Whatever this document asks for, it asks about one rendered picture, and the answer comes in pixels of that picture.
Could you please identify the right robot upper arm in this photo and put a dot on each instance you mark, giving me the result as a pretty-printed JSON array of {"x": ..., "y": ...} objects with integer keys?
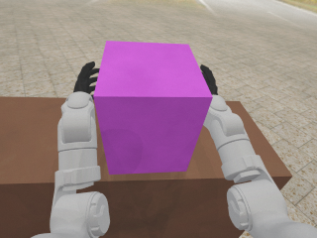
[{"x": 258, "y": 208}]

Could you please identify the robot right hand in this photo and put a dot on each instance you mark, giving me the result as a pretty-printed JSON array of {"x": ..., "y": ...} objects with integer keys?
[{"x": 210, "y": 80}]

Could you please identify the robot left hand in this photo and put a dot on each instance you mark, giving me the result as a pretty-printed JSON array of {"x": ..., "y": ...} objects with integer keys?
[{"x": 84, "y": 79}]

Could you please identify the left robot upper arm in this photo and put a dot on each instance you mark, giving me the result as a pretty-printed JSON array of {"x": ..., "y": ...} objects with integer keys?
[{"x": 79, "y": 215}]

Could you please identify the pedestal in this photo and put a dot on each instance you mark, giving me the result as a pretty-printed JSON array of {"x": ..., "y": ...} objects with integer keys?
[{"x": 191, "y": 204}]

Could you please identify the left robot forearm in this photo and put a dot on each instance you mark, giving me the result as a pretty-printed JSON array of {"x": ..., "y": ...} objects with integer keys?
[{"x": 76, "y": 146}]

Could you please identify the right robot forearm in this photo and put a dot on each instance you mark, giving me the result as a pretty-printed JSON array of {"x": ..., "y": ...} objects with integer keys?
[{"x": 239, "y": 160}]

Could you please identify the carton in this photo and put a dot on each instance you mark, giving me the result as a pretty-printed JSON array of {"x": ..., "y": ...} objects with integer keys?
[{"x": 151, "y": 101}]

